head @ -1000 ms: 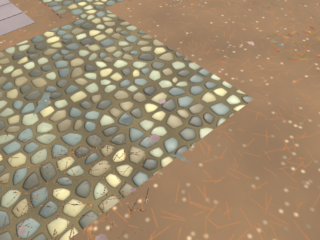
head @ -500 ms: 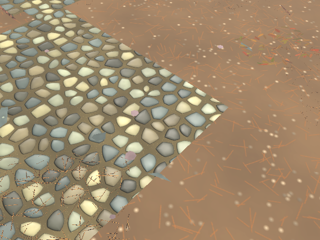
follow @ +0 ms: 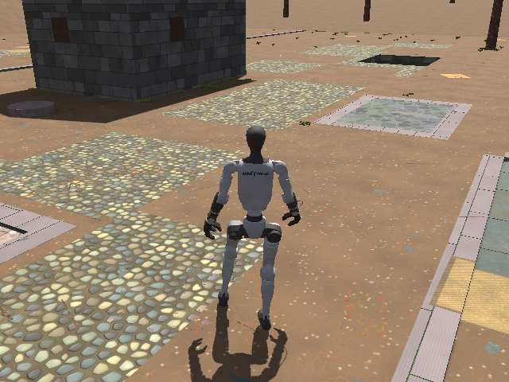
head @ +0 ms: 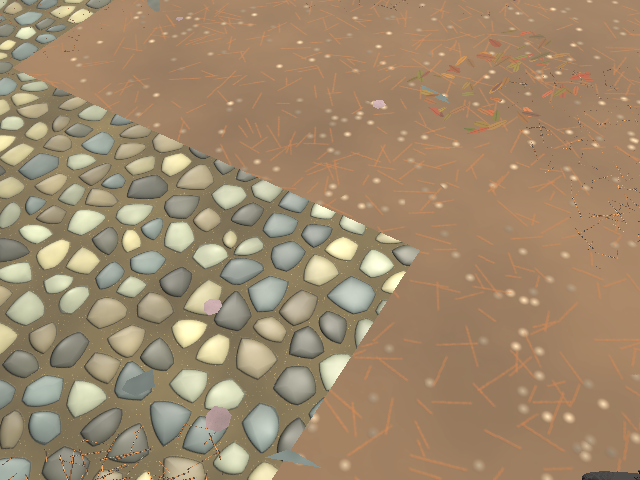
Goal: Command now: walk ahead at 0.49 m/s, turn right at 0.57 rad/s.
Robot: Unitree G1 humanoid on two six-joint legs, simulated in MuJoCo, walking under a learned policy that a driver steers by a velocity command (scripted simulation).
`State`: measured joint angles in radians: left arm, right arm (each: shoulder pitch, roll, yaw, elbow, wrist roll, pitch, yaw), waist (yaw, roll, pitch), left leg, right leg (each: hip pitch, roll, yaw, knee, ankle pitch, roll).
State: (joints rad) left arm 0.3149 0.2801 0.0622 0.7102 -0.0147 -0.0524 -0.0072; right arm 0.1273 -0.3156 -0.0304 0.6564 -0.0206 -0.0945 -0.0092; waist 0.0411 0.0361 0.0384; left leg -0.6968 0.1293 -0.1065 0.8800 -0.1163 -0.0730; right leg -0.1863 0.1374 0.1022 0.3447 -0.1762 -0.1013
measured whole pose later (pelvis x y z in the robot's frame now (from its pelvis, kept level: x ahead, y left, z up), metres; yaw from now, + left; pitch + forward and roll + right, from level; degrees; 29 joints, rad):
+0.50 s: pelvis +0.27 +0.05 +0.00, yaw -9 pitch +1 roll +1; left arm 0.15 0.28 0.04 0.69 0.00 -0.06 -0.01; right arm 0.40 -0.26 -0.04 0.79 0.01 -0.08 0.01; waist -0.08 -0.04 0.02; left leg -0.10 -0.05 0.02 0.27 -0.19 0.04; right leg -0.63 -0.08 0.05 0.81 -0.13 0.00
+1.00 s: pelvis +0.53 -0.05 +0.00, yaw -3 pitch +0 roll -2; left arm 0.32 0.26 0.06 0.84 0.02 -0.10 -0.01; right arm 0.22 -0.31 -0.06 0.75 0.02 -0.04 0.00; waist 0.05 0.06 0.02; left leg -0.70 0.09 -0.10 0.93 -0.04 -0.01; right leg -0.05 0.06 -0.13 0.24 -0.20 -0.06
